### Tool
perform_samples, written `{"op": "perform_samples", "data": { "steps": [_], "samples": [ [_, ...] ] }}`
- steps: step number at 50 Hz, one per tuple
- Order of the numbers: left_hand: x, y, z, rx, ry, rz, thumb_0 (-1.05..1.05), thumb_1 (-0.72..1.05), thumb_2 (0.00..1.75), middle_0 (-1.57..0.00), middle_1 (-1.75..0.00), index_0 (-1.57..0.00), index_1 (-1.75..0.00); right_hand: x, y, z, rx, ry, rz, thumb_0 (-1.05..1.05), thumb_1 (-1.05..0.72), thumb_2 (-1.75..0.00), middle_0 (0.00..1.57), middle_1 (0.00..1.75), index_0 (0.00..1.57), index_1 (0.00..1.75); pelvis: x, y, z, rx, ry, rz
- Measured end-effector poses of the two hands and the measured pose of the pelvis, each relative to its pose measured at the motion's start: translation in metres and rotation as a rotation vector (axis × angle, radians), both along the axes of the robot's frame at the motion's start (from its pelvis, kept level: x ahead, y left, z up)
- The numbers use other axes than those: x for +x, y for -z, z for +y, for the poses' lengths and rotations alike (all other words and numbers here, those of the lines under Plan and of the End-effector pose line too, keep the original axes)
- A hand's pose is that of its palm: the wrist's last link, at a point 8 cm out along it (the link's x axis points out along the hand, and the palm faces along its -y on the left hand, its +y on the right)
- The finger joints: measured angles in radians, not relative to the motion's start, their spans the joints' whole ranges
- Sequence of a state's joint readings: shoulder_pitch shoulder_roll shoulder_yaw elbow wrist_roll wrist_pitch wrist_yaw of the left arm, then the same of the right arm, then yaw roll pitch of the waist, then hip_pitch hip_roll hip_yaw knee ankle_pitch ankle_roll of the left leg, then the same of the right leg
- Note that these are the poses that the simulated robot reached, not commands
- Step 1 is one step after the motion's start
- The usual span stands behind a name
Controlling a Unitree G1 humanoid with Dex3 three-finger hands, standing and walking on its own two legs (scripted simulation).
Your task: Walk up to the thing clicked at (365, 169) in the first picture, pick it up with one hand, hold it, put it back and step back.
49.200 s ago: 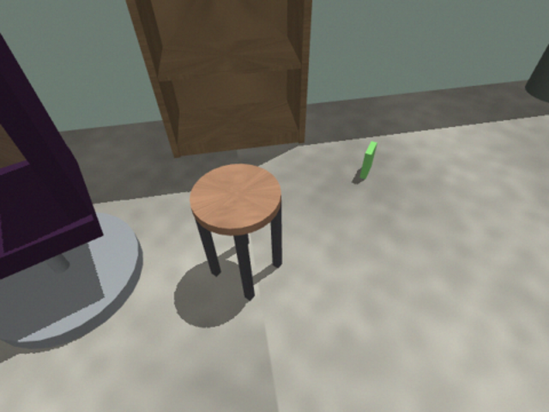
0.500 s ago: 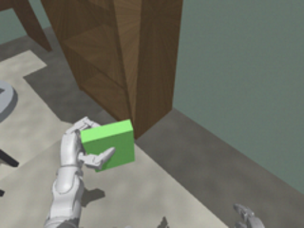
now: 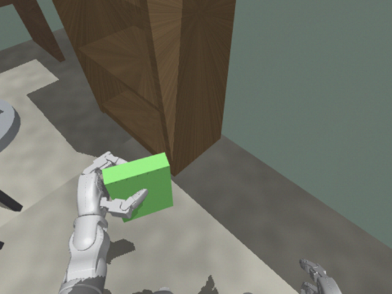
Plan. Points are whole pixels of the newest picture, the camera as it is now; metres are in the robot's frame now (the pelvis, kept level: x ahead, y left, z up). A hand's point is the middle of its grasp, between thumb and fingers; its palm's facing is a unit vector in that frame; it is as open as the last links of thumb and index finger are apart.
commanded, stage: crouch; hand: left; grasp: from the side
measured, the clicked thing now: (142, 190) +0.33 +0.14 +0.02
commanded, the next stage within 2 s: lower in 1.76 s
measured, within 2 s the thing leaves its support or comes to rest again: neither
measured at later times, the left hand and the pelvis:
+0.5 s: hand (137, 215) +0.36 +0.19 -0.18, palm faces +0.19 -0.98 -0.02, open 8.2 cm; pelvis -0.03 +0.00 -0.17, yaw -2 degrees
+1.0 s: hand (144, 236) +0.37 +0.21 -0.39, palm faces +0.20 -0.98 -0.02, open 8.2 cm; pelvis -0.08 +0.00 -0.35, yaw -5 degrees
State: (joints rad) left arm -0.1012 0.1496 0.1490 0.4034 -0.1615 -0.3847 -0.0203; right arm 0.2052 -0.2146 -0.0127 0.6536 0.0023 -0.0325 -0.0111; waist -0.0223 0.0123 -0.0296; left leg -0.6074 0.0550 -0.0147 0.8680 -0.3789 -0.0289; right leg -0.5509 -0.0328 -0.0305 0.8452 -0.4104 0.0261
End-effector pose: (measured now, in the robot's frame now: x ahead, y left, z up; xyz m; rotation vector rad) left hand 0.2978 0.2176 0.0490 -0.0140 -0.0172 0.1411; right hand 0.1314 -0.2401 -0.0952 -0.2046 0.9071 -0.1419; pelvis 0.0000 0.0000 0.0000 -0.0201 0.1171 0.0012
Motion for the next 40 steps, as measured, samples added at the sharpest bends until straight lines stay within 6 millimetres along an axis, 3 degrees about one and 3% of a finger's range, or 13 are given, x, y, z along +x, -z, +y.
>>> {"op": "perform_samples", "data": {
  "steps": [6, 11, 22, 29, 40],
  "samples": [
    [0.002, 0.036, 0.002, -0.010, -0.029, 0.038, 0.00, -0.30, 1.05, -0.94, -1.21, -0.95, -1.18, -0.004, 0.013, -0.003, -0.014, -0.010, 0.026, 0.01, -0.90, -0.90, 0.20, 0.29, 0.20, 0.30, -0.005, 0.013, -0.001, 0.000, 0.002, 0.056],
    [0.006, 0.081, 0.008, -0.010, -0.049, 0.041, 0.00, -0.30, 1.05, -0.94, -1.21, -0.95, -1.18, -0.011, 0.039, -0.010, -0.038, -0.026, 0.061, 0.01, -0.90, -0.90, 0.20, 0.29, 0.20, 0.30, -0.011, 0.039, -0.002, -0.003, 0.004, 0.145],
    [0.028, 0.205, 0.019, 0.031, -0.028, -0.013, 0.00, -0.31, 1.06, -0.94, -1.21, -0.94, -1.19, -0.024, 0.152, -0.021, -0.075, -0.058, 0.168, 0.01, -0.91, -0.90, 0.20, 0.29, 0.20, 0.30, -0.025, 0.145, -0.001, -0.022, 0.022, 0.365],
    [0.032, 0.266, 0.031, 0.025, -0.088, -0.017, 0.00, -0.31, 1.06, -0.94, -1.21, -0.94, -1.19, -0.034, 0.224, -0.013, -0.039, -0.084, 0.244, 0.01, -0.92, -0.90, 0.20, 0.29, 0.20, 0.30, -0.036, 0.200, -0.001, -0.023, 0.034, 0.438],
    [0.033, 0.372, 0.037, 0.017, -0.099, 0.010, 0.00, -0.30, 1.06, -0.93, -1.22, -0.94, -1.20, -0.067, 0.309, -0.018, -0.062, -0.118, 0.325, 0.00, -0.92, -0.91, 0.20, 0.29, 0.20, 0.30, -0.062, 0.285, -0.003, -0.027, 0.054, 0.459]
  ]
}}
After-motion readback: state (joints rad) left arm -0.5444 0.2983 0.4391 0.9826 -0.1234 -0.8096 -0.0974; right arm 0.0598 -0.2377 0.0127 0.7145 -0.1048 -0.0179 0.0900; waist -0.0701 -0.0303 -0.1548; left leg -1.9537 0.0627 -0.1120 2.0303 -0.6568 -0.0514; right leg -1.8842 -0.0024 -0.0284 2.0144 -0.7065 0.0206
